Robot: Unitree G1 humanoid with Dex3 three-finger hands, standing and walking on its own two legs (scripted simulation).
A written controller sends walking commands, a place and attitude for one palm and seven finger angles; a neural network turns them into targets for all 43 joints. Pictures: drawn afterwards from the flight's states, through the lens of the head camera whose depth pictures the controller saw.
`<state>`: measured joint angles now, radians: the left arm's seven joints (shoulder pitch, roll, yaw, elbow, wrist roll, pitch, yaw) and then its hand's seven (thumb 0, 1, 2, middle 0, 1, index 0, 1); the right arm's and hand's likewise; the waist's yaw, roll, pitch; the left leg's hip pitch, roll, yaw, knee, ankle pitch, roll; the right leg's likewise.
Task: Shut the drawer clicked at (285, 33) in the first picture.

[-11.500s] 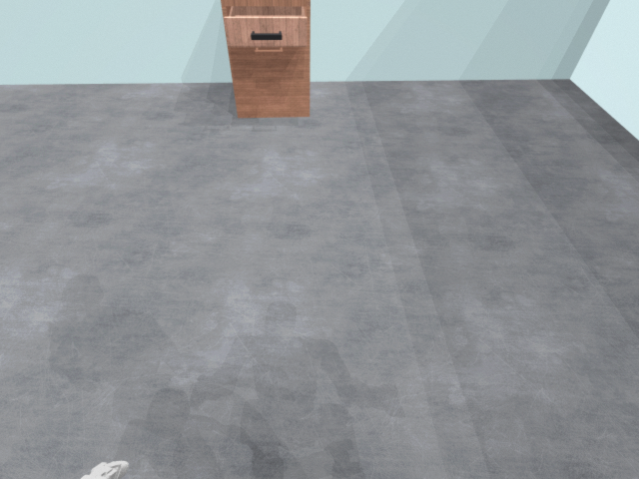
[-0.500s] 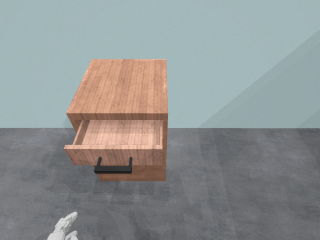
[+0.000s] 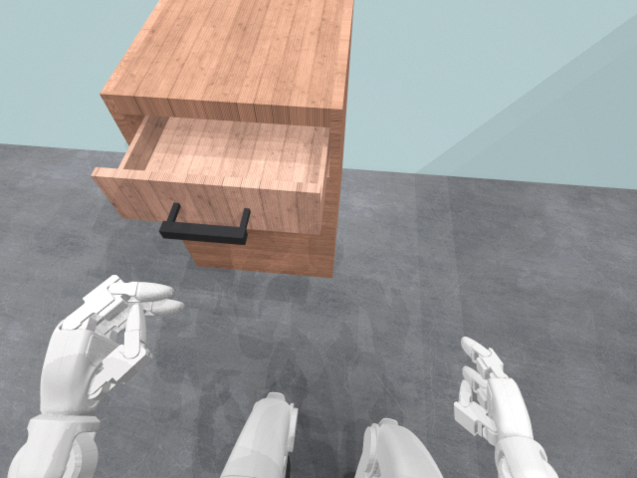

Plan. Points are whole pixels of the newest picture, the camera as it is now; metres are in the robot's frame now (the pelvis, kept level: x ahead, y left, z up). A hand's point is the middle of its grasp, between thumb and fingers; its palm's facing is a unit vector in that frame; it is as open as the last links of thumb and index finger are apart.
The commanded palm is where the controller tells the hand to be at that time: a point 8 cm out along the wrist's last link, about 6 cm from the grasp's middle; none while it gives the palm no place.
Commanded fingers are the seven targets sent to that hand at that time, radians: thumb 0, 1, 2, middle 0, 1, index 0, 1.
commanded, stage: raise the hand and make a fist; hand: left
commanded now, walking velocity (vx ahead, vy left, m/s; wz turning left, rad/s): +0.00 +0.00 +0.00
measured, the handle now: (207, 222) +0.50 +0.26 -0.09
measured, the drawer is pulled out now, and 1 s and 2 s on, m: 0.15 0.15 0.15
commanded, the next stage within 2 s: bring the fist close to the handle in 1.24 s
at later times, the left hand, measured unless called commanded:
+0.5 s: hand (172, 333) +0.27 +0.22 +0.00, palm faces -0.04 -1.00 -0.01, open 3.1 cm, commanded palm +0.27 +0.27 +0.02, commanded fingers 0.00 0.90 0.90 -1.38 -1.58 -1.38 -1.58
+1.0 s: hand (183, 298) +0.31 +0.22 +0.01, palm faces -0.03 -1.00 -0.03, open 3.3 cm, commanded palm +0.29 +0.26 +0.01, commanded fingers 0.00 0.90 0.90 -1.40 -1.60 -1.40 -1.60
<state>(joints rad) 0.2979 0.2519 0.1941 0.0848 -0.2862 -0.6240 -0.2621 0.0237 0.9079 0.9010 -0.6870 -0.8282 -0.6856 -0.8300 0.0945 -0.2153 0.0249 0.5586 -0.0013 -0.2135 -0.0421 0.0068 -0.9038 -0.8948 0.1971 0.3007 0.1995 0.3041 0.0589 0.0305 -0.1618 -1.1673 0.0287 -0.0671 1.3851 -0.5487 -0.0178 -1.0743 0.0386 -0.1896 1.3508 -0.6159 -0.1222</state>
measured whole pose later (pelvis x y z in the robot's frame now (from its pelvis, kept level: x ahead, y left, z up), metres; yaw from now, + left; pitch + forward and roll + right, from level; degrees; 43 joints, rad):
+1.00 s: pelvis +0.00 +0.06 -0.01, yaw -3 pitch +24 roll -4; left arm 0.03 0.21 0.10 0.24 -0.17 -0.49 -0.12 0.02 0.90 0.90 -1.40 -1.60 -1.40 -1.60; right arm 0.18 -0.24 0.02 0.54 -0.01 -0.07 0.01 0.01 -0.90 -0.89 0.20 0.30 0.20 0.30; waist -0.02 0.03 -0.20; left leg -1.30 0.01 0.02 1.43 -0.56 0.07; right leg -1.21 0.01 -0.11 1.39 -0.60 -0.03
